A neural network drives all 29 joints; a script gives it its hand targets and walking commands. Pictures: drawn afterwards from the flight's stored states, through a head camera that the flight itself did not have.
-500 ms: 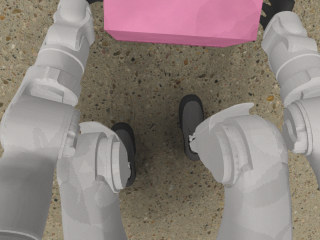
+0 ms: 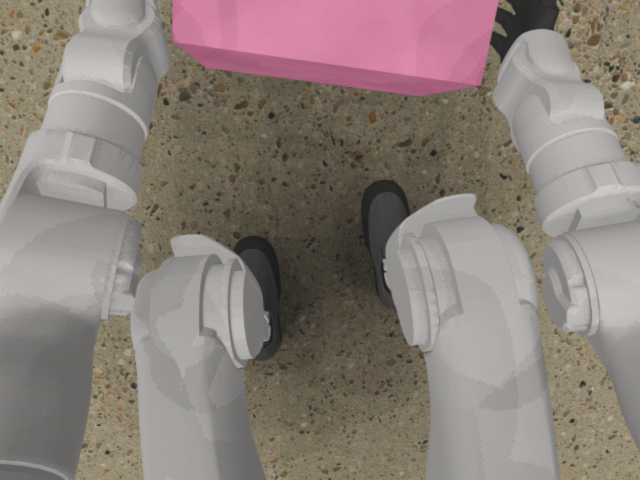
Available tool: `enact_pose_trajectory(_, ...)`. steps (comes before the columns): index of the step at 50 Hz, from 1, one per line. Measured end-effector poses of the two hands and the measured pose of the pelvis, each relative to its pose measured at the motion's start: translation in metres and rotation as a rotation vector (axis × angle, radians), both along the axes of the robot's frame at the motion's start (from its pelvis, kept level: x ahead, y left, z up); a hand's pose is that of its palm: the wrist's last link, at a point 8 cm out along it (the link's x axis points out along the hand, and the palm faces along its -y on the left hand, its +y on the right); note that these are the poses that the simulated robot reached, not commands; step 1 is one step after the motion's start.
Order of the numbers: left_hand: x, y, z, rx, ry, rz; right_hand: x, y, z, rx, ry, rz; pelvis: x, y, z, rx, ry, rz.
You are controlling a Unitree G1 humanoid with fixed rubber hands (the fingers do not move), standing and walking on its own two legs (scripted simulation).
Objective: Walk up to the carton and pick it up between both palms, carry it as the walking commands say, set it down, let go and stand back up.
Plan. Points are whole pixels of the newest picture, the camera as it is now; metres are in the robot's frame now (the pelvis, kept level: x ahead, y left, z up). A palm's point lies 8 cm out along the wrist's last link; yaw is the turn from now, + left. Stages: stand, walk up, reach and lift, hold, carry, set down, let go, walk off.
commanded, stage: reach and lift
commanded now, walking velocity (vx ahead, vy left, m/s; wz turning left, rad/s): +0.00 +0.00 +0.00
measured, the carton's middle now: (331, 5) +0.54 -0.07 -0.25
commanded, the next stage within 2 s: none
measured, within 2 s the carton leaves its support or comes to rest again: neither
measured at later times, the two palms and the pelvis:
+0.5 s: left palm out of the picture +0.57 +0.10 -0.13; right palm (557, 9) +0.47 -0.25 -0.14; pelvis +0.01 +0.00 +0.03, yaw +0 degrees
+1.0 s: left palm out of the picture +0.56 +0.10 -0.04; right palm out of the picture +0.47 -0.25 -0.06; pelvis +0.00 +0.00 +0.07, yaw +0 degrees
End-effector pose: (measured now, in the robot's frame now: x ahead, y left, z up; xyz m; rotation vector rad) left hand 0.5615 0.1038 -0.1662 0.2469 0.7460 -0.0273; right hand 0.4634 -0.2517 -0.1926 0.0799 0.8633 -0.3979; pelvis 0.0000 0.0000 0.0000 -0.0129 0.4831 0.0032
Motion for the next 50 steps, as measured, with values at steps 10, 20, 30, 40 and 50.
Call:
enact_pose_trajectory(10,0.017,0.001,0.031,-0.012,-0.035,0.023,0.015,0.003,0.025,-0.002,-0.046,0.029,-0.001,0.001,0.013,0.009,0.003,-0.003)
enact_pose_trajectory(20,0.012,-0.003,0.036,-0.026,-0.041,0.048,0.018,-0.002,0.045,-0.018,-0.057,0.007,0.004,-0.001,0.024,0.015,0.002,-0.007)
enact_pose_trajectory(30,-0.001,-0.003,0.056,-0.017,-0.049,0.048,0.003,0.001,0.063,-0.028,-0.065,-0.023,0.004,0.000,0.038,0.023,-0.018,-0.003)
enact_pose_trajectory(40,-0.001,-0.004,0.098,-0.031,-0.075,0.057,0.004,0.000,0.104,-0.040,-0.092,-0.017,-0.004,0.000,0.055,0.020,-0.062,-0.005)
enact_pose_trajectory(50,-0.001,-0.003,0.122,-0.038,-0.092,0.055,0.002,0.001,0.128,-0.039,-0.111,-0.028,-0.005,0.002,0.070,0.023,-0.073,-0.013)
